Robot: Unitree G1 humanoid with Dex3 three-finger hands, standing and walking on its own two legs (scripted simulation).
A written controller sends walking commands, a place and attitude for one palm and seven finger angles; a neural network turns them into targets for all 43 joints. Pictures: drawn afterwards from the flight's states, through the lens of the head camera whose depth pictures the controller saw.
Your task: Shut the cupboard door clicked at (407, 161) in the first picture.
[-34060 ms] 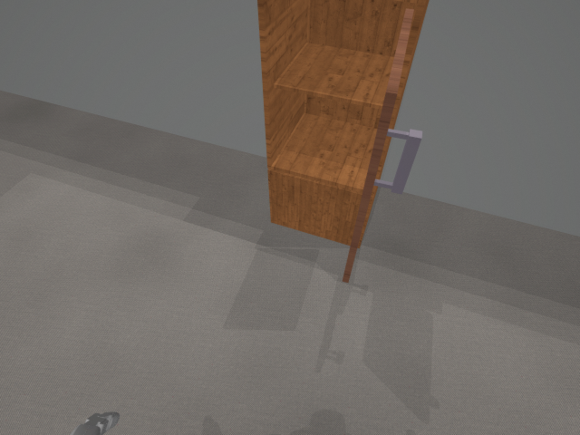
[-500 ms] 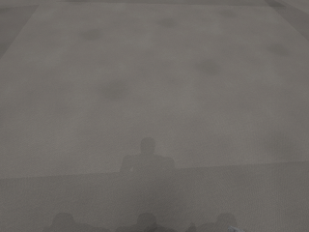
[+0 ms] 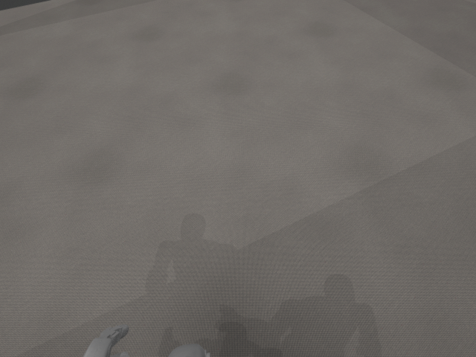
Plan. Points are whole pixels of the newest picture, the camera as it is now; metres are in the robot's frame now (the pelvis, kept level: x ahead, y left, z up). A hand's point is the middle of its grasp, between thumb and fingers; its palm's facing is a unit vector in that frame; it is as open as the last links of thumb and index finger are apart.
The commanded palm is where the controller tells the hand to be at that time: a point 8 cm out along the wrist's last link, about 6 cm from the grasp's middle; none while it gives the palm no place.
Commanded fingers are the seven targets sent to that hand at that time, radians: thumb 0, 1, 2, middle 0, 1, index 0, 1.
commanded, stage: turn to face it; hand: left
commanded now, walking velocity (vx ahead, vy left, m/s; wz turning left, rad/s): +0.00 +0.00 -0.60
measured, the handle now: out of the picture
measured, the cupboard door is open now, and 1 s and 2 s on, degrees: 58 58 58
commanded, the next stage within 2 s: none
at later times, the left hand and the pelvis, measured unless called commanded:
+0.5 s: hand (141, 336) +0.17 +0.21 -0.15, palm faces -0.26 -0.94 -0.20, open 7.4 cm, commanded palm none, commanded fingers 0.00 0.90 0.90 -0.20 -0.30 -0.20 -0.30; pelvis +0.02 +0.03 +0.02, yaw -18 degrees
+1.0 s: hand (189, 315) +0.21 +0.12 -0.15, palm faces -0.53 -0.82 -0.22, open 7.4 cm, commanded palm none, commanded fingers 0.00 0.90 0.90 -0.20 -0.30 -0.20 -0.30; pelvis +0.04 -0.01 +0.01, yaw -35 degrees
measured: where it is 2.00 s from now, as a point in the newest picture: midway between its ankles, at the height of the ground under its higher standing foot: outside the picture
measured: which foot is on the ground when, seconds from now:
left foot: up 0.00-0.26, down 0.28-0.66, up 0.68-1.00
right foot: down 0.00-0.28, up 0.30-0.64, down 0.66-1.00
